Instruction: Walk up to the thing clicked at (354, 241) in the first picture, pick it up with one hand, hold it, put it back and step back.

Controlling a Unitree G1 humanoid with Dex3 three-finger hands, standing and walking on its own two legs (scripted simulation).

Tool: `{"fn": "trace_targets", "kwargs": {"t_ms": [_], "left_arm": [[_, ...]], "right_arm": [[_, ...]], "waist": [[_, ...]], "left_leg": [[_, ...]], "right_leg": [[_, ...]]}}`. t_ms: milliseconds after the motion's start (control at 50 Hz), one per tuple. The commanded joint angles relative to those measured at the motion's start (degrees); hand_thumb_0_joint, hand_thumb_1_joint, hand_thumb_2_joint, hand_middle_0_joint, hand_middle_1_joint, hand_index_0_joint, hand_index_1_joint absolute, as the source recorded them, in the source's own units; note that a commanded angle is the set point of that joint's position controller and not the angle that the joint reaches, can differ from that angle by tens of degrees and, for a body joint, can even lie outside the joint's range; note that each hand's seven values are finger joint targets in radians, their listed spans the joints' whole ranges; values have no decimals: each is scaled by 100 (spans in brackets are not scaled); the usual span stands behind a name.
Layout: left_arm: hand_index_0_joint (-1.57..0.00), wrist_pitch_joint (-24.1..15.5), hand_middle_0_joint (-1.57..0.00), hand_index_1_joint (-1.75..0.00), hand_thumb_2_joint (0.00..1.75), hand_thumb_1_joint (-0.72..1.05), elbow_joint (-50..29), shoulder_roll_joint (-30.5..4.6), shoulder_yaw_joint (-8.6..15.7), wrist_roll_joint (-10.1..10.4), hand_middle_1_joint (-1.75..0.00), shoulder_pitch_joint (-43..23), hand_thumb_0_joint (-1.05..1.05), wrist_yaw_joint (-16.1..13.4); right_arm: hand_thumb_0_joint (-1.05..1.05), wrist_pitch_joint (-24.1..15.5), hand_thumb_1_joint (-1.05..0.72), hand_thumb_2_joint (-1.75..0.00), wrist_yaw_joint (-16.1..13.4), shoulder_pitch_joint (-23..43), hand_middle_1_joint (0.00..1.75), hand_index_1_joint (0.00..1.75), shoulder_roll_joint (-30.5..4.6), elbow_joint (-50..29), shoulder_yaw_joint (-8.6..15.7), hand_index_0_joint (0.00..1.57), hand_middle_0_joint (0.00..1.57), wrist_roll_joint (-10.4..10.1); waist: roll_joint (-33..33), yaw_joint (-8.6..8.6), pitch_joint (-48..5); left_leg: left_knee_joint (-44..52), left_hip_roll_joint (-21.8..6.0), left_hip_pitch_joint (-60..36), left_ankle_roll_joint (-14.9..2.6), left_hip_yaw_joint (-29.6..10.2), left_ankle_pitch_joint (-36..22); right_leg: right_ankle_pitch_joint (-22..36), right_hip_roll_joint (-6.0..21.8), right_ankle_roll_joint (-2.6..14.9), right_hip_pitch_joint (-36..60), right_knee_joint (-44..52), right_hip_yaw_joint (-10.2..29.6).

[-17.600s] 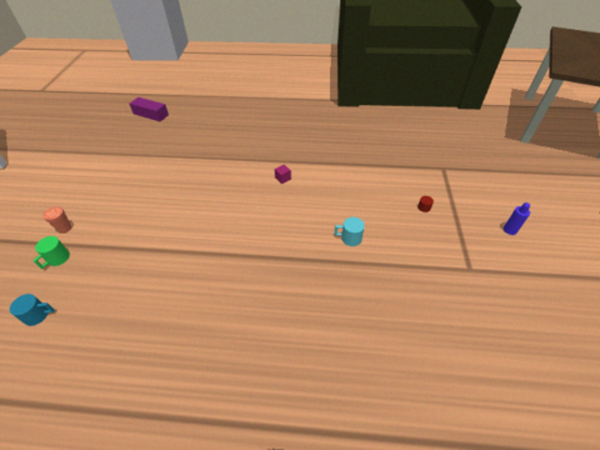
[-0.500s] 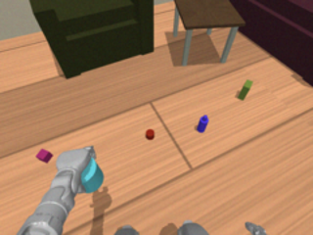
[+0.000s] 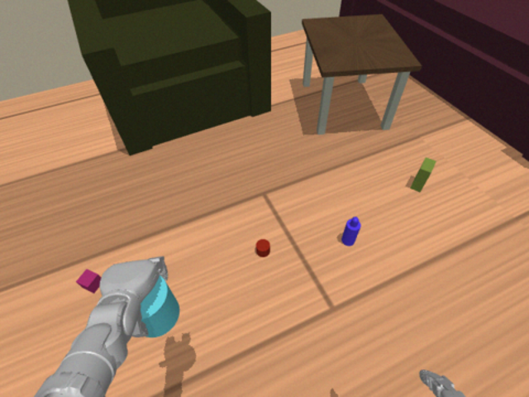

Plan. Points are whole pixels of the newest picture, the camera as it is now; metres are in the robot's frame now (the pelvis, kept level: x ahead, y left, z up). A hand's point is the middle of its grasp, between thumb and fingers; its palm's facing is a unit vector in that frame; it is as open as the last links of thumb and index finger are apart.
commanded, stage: hold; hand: left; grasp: from above
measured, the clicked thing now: (140, 308) +0.30 +0.24 -0.11
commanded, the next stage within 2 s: crouch in 1.56 s
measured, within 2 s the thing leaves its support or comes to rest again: neither
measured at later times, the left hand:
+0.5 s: hand (136, 305) +0.29 +0.22 -0.06, palm faces -0.47 -0.05 -0.88, open 11.4 cm
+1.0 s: hand (129, 311) +0.27 +0.22 -0.04, palm faces -0.47 -0.04 -0.88, open 11.4 cm
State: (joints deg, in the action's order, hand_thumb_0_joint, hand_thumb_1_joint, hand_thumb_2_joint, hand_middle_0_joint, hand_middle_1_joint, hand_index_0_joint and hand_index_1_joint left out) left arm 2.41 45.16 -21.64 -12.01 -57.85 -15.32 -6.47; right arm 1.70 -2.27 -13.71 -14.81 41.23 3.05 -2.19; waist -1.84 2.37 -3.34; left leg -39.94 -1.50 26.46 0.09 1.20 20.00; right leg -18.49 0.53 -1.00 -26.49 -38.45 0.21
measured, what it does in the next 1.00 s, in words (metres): stands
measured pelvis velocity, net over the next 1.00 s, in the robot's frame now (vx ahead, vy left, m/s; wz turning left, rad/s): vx -0.01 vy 0.00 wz -0.01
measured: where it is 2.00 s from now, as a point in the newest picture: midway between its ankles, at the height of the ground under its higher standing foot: outside the picture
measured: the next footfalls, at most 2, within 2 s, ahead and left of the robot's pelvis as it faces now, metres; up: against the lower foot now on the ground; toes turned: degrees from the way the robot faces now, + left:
none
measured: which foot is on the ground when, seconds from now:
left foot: down 0.00-1.00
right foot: down 0.00-1.00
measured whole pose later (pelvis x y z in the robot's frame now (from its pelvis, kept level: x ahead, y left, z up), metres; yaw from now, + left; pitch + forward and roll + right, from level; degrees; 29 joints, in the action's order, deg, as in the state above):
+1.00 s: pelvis -0.01 +0.00 +0.02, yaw +0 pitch +1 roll +0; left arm 1.1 38.5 -22.5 -13.0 -57.8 -12.8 -0.1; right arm 3.2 -2.4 -11.4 -14.7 39.4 2.1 -2.8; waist -2.6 0.3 -0.2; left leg -30.3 -1.2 16.4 0.0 1.8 14.8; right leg -13.5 0.7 -1.0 -16.9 -29.4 0.8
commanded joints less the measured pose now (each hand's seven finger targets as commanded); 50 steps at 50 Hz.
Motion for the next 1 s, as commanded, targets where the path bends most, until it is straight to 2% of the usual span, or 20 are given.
{"fn": "trace_targets", "kwargs": {"t_ms": [0, 60, 120, 140, 180, 200, 240, 320, 360, 400, 480, 520, 560, 620, 680, 780, 820, 880, 940, 980], "left_arm": [[-81, -86, -79, -100, 107, 43, -1228, -1212, 547, 26, -103, -1810, 0, -70], [-83, -112, -81, -102, 110, 47, -1458, -1301, 594, 56, -104, -1856, 0, 7], [-82, -129, -81, -101, 110, 45, -1607, -1276, 586, 28, -103, -1843, 0, 32], [-82, -134, -80, -102, 112, 44, -1636, -1442, 707, 3, -103, -1873, 0, 12], [-80, -137, -79, -101, 112, 41, -1703, -1302, 609, -11, -102, -1911, 0, -12], [-82, -143, -80, -101, 111, 44, -1772, -1416, 688, -28, -102, -1995, 0, -50], [-80, -139, -79, -102, 112, 42, -1745, -1393, 706, -23, -103, -1945, 0, -90], [-80, -106, -79, -103, 112, 43, -1761, -1340, 642, -37, -104, -2009, 0, -115], [-79, -90, -78, -102, 114, 40, -1701, -1412, 701, -29, -104, -1938, 0, -78], [-80, -92, -79, -103, 114, 41, -1718, -1272, 578, -16, -104, -1940, 0, -18], [-80, -115, -79, -103, 115, 41, -1830, -1315, 606, 17, -104, -1891, 0, 119], [-80, -122, -79, -104, 114, 42, -1768, -1263, 578, 38, -105, -1745, 0, 173], [-81, -136, -80, -103, 114, 43, -1839, -1296, 583, 27, -104, -1818, 0, 221], [-80, -160, -79, -102, 114, 42, -1860, -1427, 681, 17, -103, -1803, 0, 267], [-79, -183, -77, -103, 112, 41, -1960, -1392, 649, -28, -105, -1862, 0, 273], [-78, -191, -75, -104, 111, 40, -2136, -1457, 725, 37, -106, -2013, 0, 260], [-78, -175, -75, -104, 110, 40, -2029, -1360, 654, -2, -106, -1941, 0, 268], [-77, -177, -75, -105, 110, 39, -2071, -1432, 673, 17, -107, -2013, 0, 287], [-78, -176, -75, -104, 110, 39, -1993, -1330, 555, 30, -107, -2056, 0, 355], [-78, -173, -75, -104, 108, 40, -2032, -1287, 548, 53, -107, -1912, 0, 410]], "right_arm": [[0, -187, -90, -90, -32, 131, 30, 30, -830, -717, 260, 20, 20, -15], [0, -169, -90, -90, -29, 178, 30, 30, -844, -787, 257, 20, 20, -17], [0, -152, -90, -90, -30, 125, 30, 30, -850, -783, 262, 20, 20, -18], [0, -139, -90, -90, -36, 145, 30, 30, -872, -797, 269, 20, 20, -18], [0, -138, -90, -90, -25, 111, 30, 30, -855, -776, 262, 20, 20, -10], [0, -138, -90, -90, -35, 141, 30, 30, -864, -792, 266, 20, 20, -8], [0, -138, -90, -90, -28, 160, 30, 30, -862, -786, 262, 20, 20, -15], [0, -141, -90, -90, -28, 234, 30, 30, -857, -797, 251, 20, 20, -6], [0, -136, -90, -90, -30, 272, 30, 30, -851, -788, 251, 20, 20, -12], [0, -128, -90, -90, -26, 283, 30, 30, -827, -798, 233, 20, 20, -9], [0, -101, -91, -90, -26, 318, 30, 30, -826, -834, 250, 20, 20, -15], [0, -87, -90, -90, -27, 352, 30, 30, -818, -848, 223, 20, 20, -17], [0, -76, -90, -90, -26, 392, 30, 30, -810, -871, 216, 20, 20, -21], [0, -54, -90, -90, -37, 450, 30, 30, -838, -930, 213, 20, 20, -39], [0, -58, -90, -90, -42, 503, 30, 30, -817, -944, 184, 20, 20, -37], [0, -73, -90, -90, -54, 569, 30, 30, -818, -942, 185, 20, 20, -40], [0, -85, -90, -90, -53, 541, 30, 30, -815, -911, 178, 20, 20, -37], [0, -94, -91, -90, -61, 631, 30, 30, -801, -952, 169, 20, 20, -45], [0, -96, -91, -90, -58, 661, 30, 30, -803, -955, 146, 20, 20, -59], [0, -102, -91, -90, -63, 691, 30, 30, -791, -960, 157, 20, 20, -54]], "waist": [[-29, -55, -1488], [-118, -99, -1570], [-115, -50, -1624], [-157, -100, -1689], [-160, -47, -1640], [-147, -103, -1640], [-146, -84, -1553], [-122, -58, -1479], [-128, -124, -1532], [-33, -89, -1517], [-21, -117, -1607], [41, -118, -1374], [-95, -117, -1383], [-174, -160, -1265], [-117, -163, -1289], [-208, -191, -1316], [-94, -137, -1283], [-188, -207, -1244], [-114, -157, -1155], [-96, -182, -1203]], "left_leg": [[605, 262, -1032, -27, -8, -1625], [670, 239, -1189, -9, -21, -1781], [697, 213, -1322, -7, -18, -2075], [711, 217, -1411, -1, -22, -2167], [733, 183, -1483, 7, -36, -2274], [758, 202, -1431, -1, -30, -2200], [814, 205, -1454, 2, -10, -2077], [880, 227, -1481, -22, 11, -1884], [911, 237, -1499, -29, 26, -1920], [930, 246, -1516, -49, 22, -1937], [963, 235, -1618, -55, 20, -2139], [1018, 259, -1475, -74, 34, -1949], [1089, 247, -1573, -61, 44, -1915], [1183, 212, -1638, -37, 11, -1788], [1196, 242, -1648, -62, 31, -1756], [1261, 212, -1740, -44, 24, -1696], [1271, 214, -1717, -57, 25, -1677], [1341, 182, -1748, -37, -7, -1606], [1400, 192, -1759, -48, -6, -1495], [1402, 187, -1830, -45, -14, -1591]], "right_leg": [[1398, -179, 133, 655, 631, 0], [1482, -206, 143, 780, 674, -24], [1744, -220, 151, 833, 661, -28], [1801, -214, 154, 880, 685, -33], [1839, -232, 159, 832, 687, -47], [1826, -221, 156, 918, 736, -42], [1722, -211, 152, 914, 788, -35], [1599, -187, 130, 930, 905, -7], [1648, -177, 129, 1044, 932, -5], [1702, -166, 117, 1093, 959, 5], [1883, -174, 118, 1199, 989, -1], [1734, -161, 110, 1235, 1064, 7], [1668, -161, 137, 1180, 1104, -3], [1484, -186, 160, 1143, 1157, -23], [1462, -168, 149, 1192, 1209, -5], [1387, -186, 151, 1214, 1245, -21], [1384, -184, 151, 1220, 1258, -16], [1276, -196, 162, 1221, 1292, -47], [1197, -185, 161, 1218, 1346, -36], [1275, -182, 155, 1238, 1350, -43]]}}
